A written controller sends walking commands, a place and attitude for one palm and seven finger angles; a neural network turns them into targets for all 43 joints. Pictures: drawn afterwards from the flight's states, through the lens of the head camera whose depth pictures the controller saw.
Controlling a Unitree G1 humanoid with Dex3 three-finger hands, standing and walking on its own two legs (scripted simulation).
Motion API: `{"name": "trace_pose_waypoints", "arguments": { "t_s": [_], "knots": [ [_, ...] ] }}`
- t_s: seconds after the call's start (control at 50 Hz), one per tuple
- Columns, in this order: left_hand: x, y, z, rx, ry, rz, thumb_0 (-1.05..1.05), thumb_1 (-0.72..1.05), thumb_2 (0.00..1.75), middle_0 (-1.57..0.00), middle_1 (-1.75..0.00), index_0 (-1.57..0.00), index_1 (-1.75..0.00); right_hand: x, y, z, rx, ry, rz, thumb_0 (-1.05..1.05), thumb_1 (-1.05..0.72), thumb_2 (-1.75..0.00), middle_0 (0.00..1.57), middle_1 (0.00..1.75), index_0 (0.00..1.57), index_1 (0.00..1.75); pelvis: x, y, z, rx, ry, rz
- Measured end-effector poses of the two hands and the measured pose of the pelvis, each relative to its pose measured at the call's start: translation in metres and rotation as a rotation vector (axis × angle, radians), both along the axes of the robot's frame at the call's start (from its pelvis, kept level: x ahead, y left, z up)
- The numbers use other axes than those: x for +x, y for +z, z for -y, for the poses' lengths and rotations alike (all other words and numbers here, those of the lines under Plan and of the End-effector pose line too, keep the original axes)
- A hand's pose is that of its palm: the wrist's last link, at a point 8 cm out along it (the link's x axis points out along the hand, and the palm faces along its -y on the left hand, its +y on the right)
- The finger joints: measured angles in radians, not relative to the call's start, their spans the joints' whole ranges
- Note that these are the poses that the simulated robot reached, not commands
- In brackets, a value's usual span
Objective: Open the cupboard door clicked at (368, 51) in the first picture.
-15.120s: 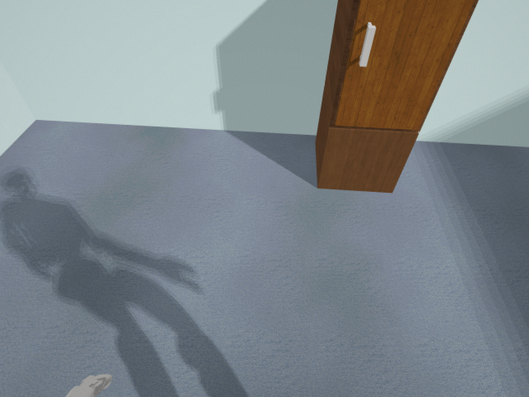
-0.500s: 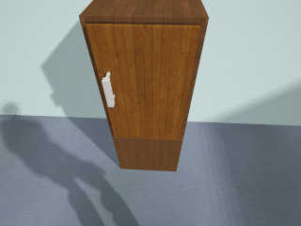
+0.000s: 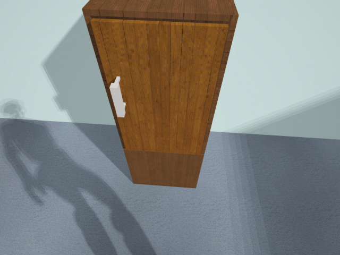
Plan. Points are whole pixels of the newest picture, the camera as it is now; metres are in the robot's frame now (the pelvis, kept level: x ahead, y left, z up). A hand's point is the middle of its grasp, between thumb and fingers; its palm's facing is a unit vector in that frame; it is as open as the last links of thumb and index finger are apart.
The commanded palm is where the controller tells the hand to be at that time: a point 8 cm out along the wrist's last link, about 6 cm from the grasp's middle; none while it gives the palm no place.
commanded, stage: come to a stop and stand still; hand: left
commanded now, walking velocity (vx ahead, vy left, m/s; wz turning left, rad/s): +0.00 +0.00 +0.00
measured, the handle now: (119, 97) +0.58 +0.21 +0.01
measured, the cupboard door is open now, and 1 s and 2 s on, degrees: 0 0 0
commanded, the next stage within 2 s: look again from close up in 0.04 s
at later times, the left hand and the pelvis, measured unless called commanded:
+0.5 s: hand out of the picture +0.04 +0.17 -0.17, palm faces +0.01 -0.98 -0.21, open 7.4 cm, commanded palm none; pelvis +0.03 -0.01 +0.00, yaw +0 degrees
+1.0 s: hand (100, 203) +0.23 +0.18 +0.01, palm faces +0.08 -1.00 -0.05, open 7.9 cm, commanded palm +0.14 +0.24 -0.05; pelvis -0.01 +0.00 -0.03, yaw +1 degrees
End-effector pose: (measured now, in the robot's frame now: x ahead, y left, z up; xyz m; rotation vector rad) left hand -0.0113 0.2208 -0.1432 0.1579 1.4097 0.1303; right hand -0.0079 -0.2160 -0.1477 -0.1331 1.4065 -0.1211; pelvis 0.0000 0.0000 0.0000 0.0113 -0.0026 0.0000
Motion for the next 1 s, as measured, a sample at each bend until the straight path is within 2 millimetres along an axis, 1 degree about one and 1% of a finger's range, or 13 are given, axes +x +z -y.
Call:
{"name": "trace_pose_waypoints", "arguments": {
  "t_s": [0.1,0.46,0.6,0.74,0.76,0.78,0.82,0.88,0.92,0.96,1.0],
  "knots": [
    [0.011,-0.001,0.005,-0.006,0.001,0.012,0.01,0.91,0.9,-0.2,-0.3,-0.2,-0.29,0.01,0.0,0.002,-0.006,0.002,0.007,0.01,-0.91,-0.9,0.2,0.3,0.2,0.3,0.006,0.0,0.002,0.001,0.0,-0.002],
    [0.046,0.0,0.0,0.02,0.003,0.053,0.01,0.91,0.9,-0.2,-0.3,-0.2,-0.29,0.043,0.0,0.013,-0.026,0.013,0.033,0.01,-0.91,-0.9,0.2,0.3,0.2,0.3,0.026,0.0,0.007,0.004,0.006,-0.008],
    [0.052,0.001,0.001,0.023,0.009,0.061,0.01,0.91,0.9,-0.2,-0.3,-0.2,-0.29,0.051,0.001,0.016,-0.03,0.019,0.036,0.01,-0.91,-0.9,0.2,0.3,0.2,0.3,0.031,0.0,0.009,0.003,0.01,-0.007],
    [0.05,0.0,0.003,0.026,0.016,0.057,0.0,0.91,0.9,-0.2,-0.3,-0.2,-0.29,0.054,0.001,0.018,-0.034,0.02,0.033,0.01,-0.91,-0.9,0.2,0.3,0.2,0.3,0.032,0.0,0.01,-0.003,0.011,-0.011],
    [0.058,0.006,0.001,0.026,0.065,0.105,0.01,0.92,0.9,-0.2,-0.3,-0.2,-0.3,0.058,0.003,0.019,-0.039,0.013,0.067,0.01,-0.91,-0.9,0.2,0.3,0.2,0.3,0.031,-0.001,0.009,-0.006,0.004,-0.012],
    [0.073,0.018,-0.004,0.035,0.089,0.223,0.02,0.92,0.9,-0.2,-0.31,-0.2,-0.3,0.065,0.006,0.021,-0.054,0.018,0.134,0.01,-0.91,-0.9,0.2,0.3,0.2,0.3,0.03,-0.002,0.008,-0.006,-0.005,-0.011],
    [0.112,0.056,-0.014,0.082,0.098,0.496,0.02,0.92,0.89,-0.2,-0.31,-0.2,-0.3,0.081,0.011,0.024,-0.075,0.023,0.277,0.01,-0.91,-0.9,0.2,0.3,0.2,0.3,0.027,-0.003,0.005,0.002,0.005,-0.017],
    [0.168,0.113,-0.02,0.096,0.082,0.853,0.02,0.89,0.88,-0.2,-0.33,-0.2,-0.32,0.112,0.017,0.029,-0.081,0.027,0.462,0.01,-0.91,-0.9,0.2,0.3,0.2,0.3,0.018,-0.007,0.001,0.005,0.034,-0.041],
    [0.197,0.142,-0.02,0.079,0.024,1.068,0.02,0.86,0.87,-0.2,-0.35,-0.2,-0.34,0.132,0.023,0.033,-0.088,0.039,0.574,0.01,-0.91,-0.9,0.2,0.3,0.2,0.3,0.01,-0.012,0.0,0.005,0.037,-0.074],
    [0.212,0.156,-0.015,0.024,-0.033,1.24,0.01,0.82,0.85,-0.2,-0.37,-0.2,-0.36,0.149,0.031,0.036,-0.095,0.055,0.67,0.01,-0.91,-0.9,0.2,0.3,0.2,0.3,-0.001,-0.021,0.002,0.011,0.026,-0.113],
    [0.211,0.154,-0.007,-0.065,-0.096,1.355,0.01,0.78,0.84,-0.2,-0.39,-0.2,-0.39,0.163,0.039,0.039,-0.104,0.082,0.752,0.01,-0.91,-0.9,0.2,0.3,0.2,0.3,-0.011,-0.031,0.004,0.016,0.013,-0.145]
  ]
}}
